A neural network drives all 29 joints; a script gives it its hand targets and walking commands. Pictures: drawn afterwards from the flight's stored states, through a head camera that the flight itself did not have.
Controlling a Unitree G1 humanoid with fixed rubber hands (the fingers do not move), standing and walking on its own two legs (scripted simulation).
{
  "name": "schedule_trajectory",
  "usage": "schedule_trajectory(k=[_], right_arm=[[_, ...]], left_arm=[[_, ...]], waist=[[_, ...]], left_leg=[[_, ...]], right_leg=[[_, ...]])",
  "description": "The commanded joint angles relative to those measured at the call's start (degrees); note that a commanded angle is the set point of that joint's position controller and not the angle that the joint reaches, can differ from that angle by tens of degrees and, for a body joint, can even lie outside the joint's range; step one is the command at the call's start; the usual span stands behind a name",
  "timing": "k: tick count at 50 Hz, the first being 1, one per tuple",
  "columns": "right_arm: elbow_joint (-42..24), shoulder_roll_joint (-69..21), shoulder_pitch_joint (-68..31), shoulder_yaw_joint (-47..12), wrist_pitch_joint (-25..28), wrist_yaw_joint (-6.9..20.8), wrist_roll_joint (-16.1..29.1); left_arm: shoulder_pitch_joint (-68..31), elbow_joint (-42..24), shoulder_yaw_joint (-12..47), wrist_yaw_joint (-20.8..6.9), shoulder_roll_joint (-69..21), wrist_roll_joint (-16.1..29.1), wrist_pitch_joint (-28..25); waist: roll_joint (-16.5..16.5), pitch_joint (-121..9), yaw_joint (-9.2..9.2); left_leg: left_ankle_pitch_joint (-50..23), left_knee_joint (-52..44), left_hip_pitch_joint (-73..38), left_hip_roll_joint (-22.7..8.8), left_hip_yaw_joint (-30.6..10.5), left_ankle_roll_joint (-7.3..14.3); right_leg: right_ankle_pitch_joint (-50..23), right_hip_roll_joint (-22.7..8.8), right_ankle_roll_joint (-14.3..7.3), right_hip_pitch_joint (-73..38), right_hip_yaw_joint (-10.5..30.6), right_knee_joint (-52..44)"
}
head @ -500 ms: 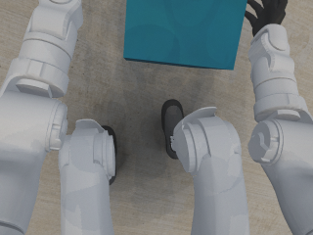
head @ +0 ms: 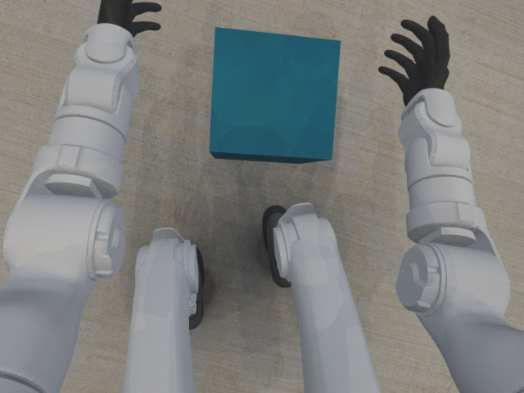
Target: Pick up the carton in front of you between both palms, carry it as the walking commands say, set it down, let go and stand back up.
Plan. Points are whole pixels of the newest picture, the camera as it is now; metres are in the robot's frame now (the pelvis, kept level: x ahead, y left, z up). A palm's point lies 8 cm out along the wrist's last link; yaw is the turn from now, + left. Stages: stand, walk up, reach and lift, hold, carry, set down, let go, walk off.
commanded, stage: set down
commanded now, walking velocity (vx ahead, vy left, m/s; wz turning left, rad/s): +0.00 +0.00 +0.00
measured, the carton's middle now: (266, 110) +0.49 -0.11 -0.37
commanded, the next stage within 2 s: let go in 0.42 s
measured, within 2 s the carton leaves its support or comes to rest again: neither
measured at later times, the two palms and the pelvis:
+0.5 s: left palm out of the picture +0.56 +0.09 +0.04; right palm out of the picture +0.44 -0.29 +0.04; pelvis +0.03 +0.00 +0.14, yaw +0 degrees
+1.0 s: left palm out of the picture +0.41 +0.15 +0.15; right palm out of the picture +0.32 -0.28 +0.17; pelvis +0.10 -0.02 +0.25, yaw -1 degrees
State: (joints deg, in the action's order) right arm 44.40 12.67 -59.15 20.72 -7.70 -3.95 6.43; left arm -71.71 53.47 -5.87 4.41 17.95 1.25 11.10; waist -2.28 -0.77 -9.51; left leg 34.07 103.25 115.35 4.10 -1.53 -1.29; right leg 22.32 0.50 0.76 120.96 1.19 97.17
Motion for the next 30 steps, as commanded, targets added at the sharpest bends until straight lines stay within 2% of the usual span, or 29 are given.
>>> schedule_trajectory(k=[1,5,15,22,26,30], right_arm=[[-9.1,8.9,-8.5,1.2,0.3,0.5,0.3],[-10.3,8.3,-6.4,1.0,-0.6,1.3,0.6],[-9.2,5.9,-1.5,1.8,0.5,2.8,-1.9],[-8.4,4.2,0.9,2.6,1.8,3.8,-4.1],[-9.2,3.9,6.7,2.1,2.5,5.2,-6.2],[-12.9,4.6,16.9,0.3,3.0,7.4,-8.6]], left_arm=[[-15.1,-10.1,-0.1,0.0,4.3,-0.3,-0.1],[-13.1,-11.7,-0.3,-0.3,3.9,-0.7,0.7],[-6.4,-7.9,-3.1,-2.1,2.4,-2.8,-0.8],[-3.7,-6.4,-4.4,-3.2,1.1,-4.2,-2.4],[3.1,-8.1,-6.0,-2.2,-1.3,-6.3,-2.9],[15.1,-14.2,-7.0,0.1,-5.3,-8.5,-3.3]], waist=[[-6.6,-65.3,-4.00],[-7.2,-65.2,-3.52],[-4.2,-59.6,-2.64],[-3.6,-55.7,-2.04],[-3.2,-59.2,-1.13],[-2.0,-61.0,-0.43]], left_leg=[[-9.9,-14.7,-27.6,2.8,4.8,-0.3],[-12.1,-18.7,-31.8,2.7,4.5,-0.4],[-15.6,-30.7,-35.7,2.2,3.2,-0.3],[-17.4,-38.9,-40.2,1.7,2.4,-0.4],[-21.2,-43.2,-46.3,1.9,2.4,-0.8],[-25.1,-47.8,-53.2,2.0,2.1,-1.2]], right_leg=[[-19.8,2.4,2.1,-47.8,-7.2,-9.4],[-21.4,2.6,2.0,-50.3,-7.1,-13.4],[-25.2,2.6,2.5,-58.7,-5.9,-24.3],[-25.9,2.2,2.3,-63.7,-5.0,-31.9],[-29.2,2.2,1.9,-70.6,-4.8,-35.6],[-32.6,2.3,1.0,-79.4,-4.1,-39.4]])
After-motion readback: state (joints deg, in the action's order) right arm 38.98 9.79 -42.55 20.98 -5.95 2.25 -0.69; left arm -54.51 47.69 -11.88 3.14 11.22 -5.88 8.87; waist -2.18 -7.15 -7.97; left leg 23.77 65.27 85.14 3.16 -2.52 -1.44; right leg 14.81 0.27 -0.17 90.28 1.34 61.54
